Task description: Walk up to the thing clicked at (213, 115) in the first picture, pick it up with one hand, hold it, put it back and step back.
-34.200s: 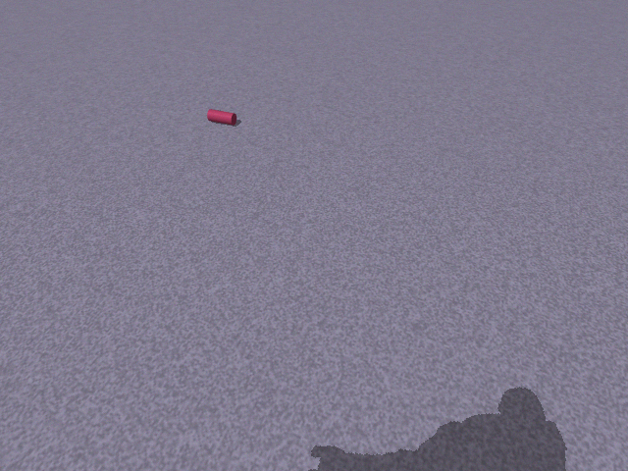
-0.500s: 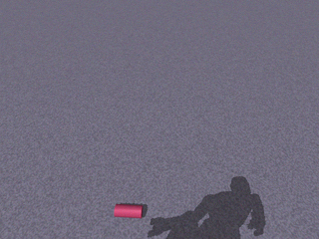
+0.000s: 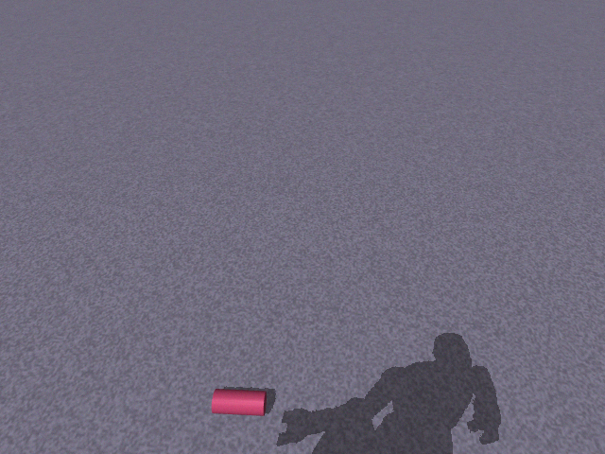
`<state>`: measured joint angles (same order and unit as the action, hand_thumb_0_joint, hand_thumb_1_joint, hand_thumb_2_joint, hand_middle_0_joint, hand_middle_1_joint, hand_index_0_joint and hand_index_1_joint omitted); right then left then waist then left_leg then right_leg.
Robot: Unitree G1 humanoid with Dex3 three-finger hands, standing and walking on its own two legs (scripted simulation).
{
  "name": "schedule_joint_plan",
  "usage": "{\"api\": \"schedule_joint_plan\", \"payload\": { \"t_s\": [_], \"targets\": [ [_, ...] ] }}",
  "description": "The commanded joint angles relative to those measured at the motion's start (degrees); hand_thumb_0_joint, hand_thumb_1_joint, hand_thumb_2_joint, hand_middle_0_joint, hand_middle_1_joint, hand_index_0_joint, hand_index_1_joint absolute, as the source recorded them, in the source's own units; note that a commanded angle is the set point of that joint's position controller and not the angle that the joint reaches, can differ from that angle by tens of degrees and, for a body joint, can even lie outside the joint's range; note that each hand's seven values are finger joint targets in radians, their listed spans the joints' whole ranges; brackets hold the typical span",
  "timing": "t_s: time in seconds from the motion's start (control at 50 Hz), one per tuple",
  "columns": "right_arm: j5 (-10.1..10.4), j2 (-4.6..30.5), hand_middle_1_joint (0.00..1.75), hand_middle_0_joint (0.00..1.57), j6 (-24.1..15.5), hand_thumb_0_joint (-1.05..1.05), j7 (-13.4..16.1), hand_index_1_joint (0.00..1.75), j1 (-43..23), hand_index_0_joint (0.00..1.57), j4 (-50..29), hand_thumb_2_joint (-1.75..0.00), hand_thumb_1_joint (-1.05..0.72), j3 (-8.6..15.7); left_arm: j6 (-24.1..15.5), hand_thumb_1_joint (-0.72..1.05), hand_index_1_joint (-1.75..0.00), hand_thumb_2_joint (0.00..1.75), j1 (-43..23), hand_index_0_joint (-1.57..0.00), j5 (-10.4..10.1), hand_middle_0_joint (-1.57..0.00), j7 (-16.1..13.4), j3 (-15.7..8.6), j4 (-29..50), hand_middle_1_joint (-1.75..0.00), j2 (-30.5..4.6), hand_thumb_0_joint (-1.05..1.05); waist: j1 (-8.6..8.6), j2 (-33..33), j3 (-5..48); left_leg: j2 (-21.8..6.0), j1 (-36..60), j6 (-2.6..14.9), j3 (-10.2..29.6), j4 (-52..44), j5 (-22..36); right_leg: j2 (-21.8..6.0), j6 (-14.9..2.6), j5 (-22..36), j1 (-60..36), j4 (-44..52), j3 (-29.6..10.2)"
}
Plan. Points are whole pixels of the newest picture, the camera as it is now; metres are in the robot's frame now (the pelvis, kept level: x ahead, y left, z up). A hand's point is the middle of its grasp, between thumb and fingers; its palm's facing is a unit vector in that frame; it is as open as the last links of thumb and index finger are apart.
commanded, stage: stand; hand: left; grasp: from above
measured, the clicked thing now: (239, 402) +0.43 +0.22 -0.75
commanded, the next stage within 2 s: step back in 0.38 s
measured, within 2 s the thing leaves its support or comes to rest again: neither
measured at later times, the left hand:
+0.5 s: hand out of the picture +0.08 +0.26 -0.16, palm faces +0.01 -0.94 -0.35, open 7.4 cm
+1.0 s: hand out of the picture +0.03 +0.31 -0.18, palm faces -0.11 -0.93 -0.35, open 7.4 cm
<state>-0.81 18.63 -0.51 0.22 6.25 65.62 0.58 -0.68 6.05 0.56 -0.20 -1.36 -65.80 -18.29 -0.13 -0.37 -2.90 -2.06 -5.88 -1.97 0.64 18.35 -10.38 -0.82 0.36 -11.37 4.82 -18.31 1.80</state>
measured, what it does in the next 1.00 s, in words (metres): walks backwards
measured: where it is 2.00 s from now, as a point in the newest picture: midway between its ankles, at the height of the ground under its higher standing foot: outside the picture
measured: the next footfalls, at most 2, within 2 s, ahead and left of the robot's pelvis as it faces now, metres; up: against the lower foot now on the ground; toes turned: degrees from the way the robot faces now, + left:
right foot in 1.16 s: -0.14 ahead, -0.08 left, +0.00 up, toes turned -4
left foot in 1.52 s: -0.24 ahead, +0.16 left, +0.00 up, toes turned -2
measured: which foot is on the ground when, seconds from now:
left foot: down 0.00-1.00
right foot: down 0.00-0.68, up 0.70-1.00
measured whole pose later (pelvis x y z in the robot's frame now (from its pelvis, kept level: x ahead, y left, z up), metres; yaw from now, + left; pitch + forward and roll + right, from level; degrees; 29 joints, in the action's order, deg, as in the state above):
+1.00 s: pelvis -0.10 +0.06 -0.02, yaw -4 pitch -2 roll -1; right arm -1.0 19.0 0.7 1.1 7.5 50.4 2.7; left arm 3.9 6.6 0.5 -0.9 -4.0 -50.7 -22.5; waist -1.3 2.6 -12.2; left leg 0.3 -17.3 3.5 -3.2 32.3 -12.9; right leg 5.1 1.5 -29.3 21.4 -58.6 -8.2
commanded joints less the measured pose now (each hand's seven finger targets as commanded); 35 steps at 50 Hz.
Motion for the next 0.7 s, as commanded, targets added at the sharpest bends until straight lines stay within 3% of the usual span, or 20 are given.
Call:
{"api": "schedule_joint_plan", "payload": {
  "t_s": [0.0,0.08,0.24,0.34,0.36,0.4,0.44,0.46,0.48,0.5,0.52,0.54,0.58,0.6,0.62,0.64,0.66,0.68],
  "targets": [
    [-0.1,11.6,0.30,0.20,-1.2,0.00,0.8,0.30,-2.2,0.20,-3.5,-0.90,-0.90,1.8,-1.0,0.90,-0.30,0.90,-1.6,-0.20,0.0,-0.20,-0.8,-2.1,3.1,-0.30,-11.7,0.00,0.41,-0.4,3.7,-5.2,0.3,2.54,3.9,-2.5,9.0,-6.6,-1.27,9.1,-0.2,2.5,-4.9],
    [0.0,11.8,0.30,0.20,-1.2,0.00,0.8,0.30,-1.8,0.20,-3.6,-0.90,-0.90,1.9,-1.1,0.90,-0.30,0.90,-1.9,-0.20,0.1,-0.20,-0.8,-2.2,3.5,-0.30,-12.2,0.00,0.16,-0.1,4.3,-5.4,0.9,2.53,3.9,-2.4,10.7,-6.6,-1.42,10.4,-0.7,2.0,-4.9],
    [-0.1,11.9,0.30,0.20,-1.1,0.00,0.7,0.30,-1.5,0.20,-3.4,-0.90,-0.90,1.7,-1.1,0.90,-0.30,0.90,-1.9,-0.20,0.0,-0.20,-0.7,-2.1,3.6,-0.30,-12.7,0.00,0.16,0.4,4.0,-5.2,0.7,2.43,3.7,-2.5,8.6,-6.6,-1.32,9.5,0.0,2.6,-5.2],
    [0.0,12.2,0.30,0.20,-1.3,0.00,0.8,0.30,-1.0,0.20,-3.6,-0.90,-0.90,1.7,-1.3,0.90,-0.30,0.90,-1.7,-0.20,-0.2,-0.20,-0.8,-2.0,3.9,-0.30,-12.6,0.00,0.10,0.1,5.2,-5.6,1.6,2.32,3.3,-1.7,13.6,-7.0,-1.36,14.8,-1.6,1.4,-5.1],
    [0.5,14.9,0.30,0.20,-0.1,0.00,0.5,0.30,-3.8,0.20,-5.0,-0.90,-0.90,2.7,-0.7,0.90,-0.30,0.90,-0.7,-0.20,-1.2,-0.20,-1.1,-4.5,5.0,-0.30,-17.0,0.00,0.42,0.5,-0.5,-4.3,-2.6,3.67,3.6,4.9,20.5,-6.3,-1.73,24.9,2.5,-2.7,-6.3],
    [1.2,13.7,0.30,0.20,0.5,0.00,0.5,0.30,-2.5,0.20,-6.6,-0.90,-0.90,2.8,-0.4,0.90,-0.30,0.90,0.4,-0.20,-1.3,-0.20,-1.5,-4.9,6.9,-0.30,-17.1,0.00,0.11,1.9,3.2,-2.8,-2.6,3.93,1.7,10.9,20.5,-7.9,-4.34,30.4,1.4,-4.7,-6.6],
    [1.4,12.7,0.30,0.20,1.4,0.00,0.4,0.30,-1.0,0.20,-8.0,-0.90,-0.90,3.1,0.0,0.90,-0.30,0.90,-0.4,-0.20,-1.2,-0.20,-1.6,-5.5,9.1,-0.30,-17.7,0.00,-0.26,5.1,5.7,0.7,-5.2,3.31,-0.1,17.9,13.0,-11.5,-8.48,31.6,1.7,-3.9,-9.8],
    [1.3,12.9,0.30,0.20,1.9,0.00,0.3,0.30,-0.7,0.20,-8.7,-0.90,-0.90,3.5,0.2,0.90,-0.30,0.90,-1.9,-0.20,-0.7,-0.20,-1.6,-5.6,10.6,-0.30,-18.5,0.00,-0.34,7.7,6.3,3.0,-7.0,3.21,-0.5,22.7,3.8,-14.6,-11.18,30.6,2.1,-2.9,-12.9],
    [0.9,12.7,0.30,0.20,2.4,0.00,0.2,0.30,-1.1,0.20,-9.6,-0.90,-0.90,3.8,0.3,0.90,-0.30,0.90,-2.4,-0.20,-0.1,-0.20,-1.8,-5.8,11.8,-0.30,-18.6,0.00,0.16,9.7,5.6,4.9,-9.3,3.62,0.5,29.8,-14.0,-18.0,-14.10,31.2,4.3,-2.5,-15.5],
    [0.6,12.3,0.30,0.20,2.9,0.00,0.1,0.30,0.4,0.20,-10.4,-0.90,-0.90,4.1,0.4,0.90,-0.30,0.90,-3.3,-0.20,0.6,-0.20,-1.9,-5.9,13.3,-0.30,-18.6,0.00,-0.41,10.0,5.0,4.6,-10.1,4.24,2.6,35.1,-21.1,-19.4,-15.70,30.3,7.2,-3.6,-15.1],
    [0.8,12.4,0.30,0.20,3.2,0.00,-0.3,0.30,1.8,0.20,-11.0,-0.90,-0.90,4.1,0.5,0.90,-0.30,0.90,-4.9,-0.20,0.9,-0.20,-1.9,-6.0,14.6,-0.30,-18.6,0.00,-1.20,10.1,4.5,4.4,-9.6,4.72,4.3,37.9,-21.6,-18.8,-15.80,29.7,9.9,-4.9,-13.6],
    [1.1,12.3,0.30,0.20,3.3,0.00,-0.4,0.30,3.3,0.20,-11.3,-0.90,-0.90,4.2,0.7,0.90,-0.30,0.90,-6.8,-0.20,1.1,-0.20,-1.9,-5.7,15.6,-0.30,-18.3,0.00,-2.29,11.2,4.3,3.6,-10.4,4.74,4.2,36.4,-20.6,-17.7,-14.97,29.4,10.0,-6.0,-12.4],
    [1.3,13.2,0.30,0.20,2.8,0.00,-0.4,0.30,4.2,0.20,-12.0,-0.90,-0.90,4.5,1.0,0.90,-0.30,0.90,-6.5,-0.20,1.4,-0.20,-2.0,-5.3,16.9,-0.30,-17.4,0.00,-1.66,11.1,5.6,2.8,-12.1,3.96,2.5,28.3,-16.3,-15.2,-12.35,28.1,5.8,-9.5,-11.2],
    [0.8,13.1,0.30,0.20,2.4,0.00,-0.2,0.30,5.6,0.20,-11.6,-0.90,-0.90,4.4,1.4,0.90,-0.30,0.90,-6.7,-0.20,1.1,-0.20,-2.0,-5.2,17.5,-0.30,-17.4,0.00,-1.91,10.4,6.8,2.2,-10.7,3.81,1.3,19.8,-11.8,-13.8,-10.52,26.2,3.8,-12.8,-10.4],
    [0.1,13.0,0.30,0.20,1.8,0.00,-0.1,0.30,7.6,0.20,-11.3,-0.90,-0.90,4.8,2.0,0.90,-0.30,0.90,-7.4,-0.20,0.5,-0.20,-1.8,-5.0,18.4,-0.30,-17.3,0.00,-3.31,8.8,6.7,2.1,-7.5,3.73,0.0,9.5,-1.7,-12.2,-8.13,23.1,4.9,-16.8,-9.0],
    [-0.9,14.1,0.30,0.20,1.4,0.00,0.1,0.30,6.7,0.20,-11.6,-0.90,-0.90,5.3,2.8,0.90,-0.30,0.90,-5.6,-0.20,-0.2,-0.20,-1.6,-4.6,18.8,-0.30,-14.9,0.00,-2.19,0.8,5.2,-0.9,-4.7,3.68,4.4,3.5,13.5,-7.0,-5.47,14.5,8.6,-22.9,-6.2],
    [-2.2,19.1,0.30,0.20,0.9,0.00,0.3,0.30,5.7,0.20,-12.9,-0.90,-0.90,6.5,3.2,0.90,-0.30,0.90,-3.7,-0.20,-0.9,-0.20,-1.7,-4.0,19.7,-0.30,-11.2,0.00,-0.80,-13.5,4.8,-12.6,0.7,6.74,21.1,1.8,32.4,3.3,-2.52,-11.7,19.8,-33.0,-4.9],
    [-1.5,22.4,0.30,0.20,0.7,0.00,0.3,0.30,4.8,0.20,-13.7,-0.90,-0.90,7.1,3.8,0.90,-0.30,0.90,-2.3,-0.20,-0.4,-0.20,-2.4,-4.3,18.8,-0.30,-12.6,0.00,-1.11,-9.7,5.5,-16.1,-1.0,11.10,22.0,4.4,40.9,7.2,-2.05,-26.6,20.9,-40.1,-11.2]
  ]
}}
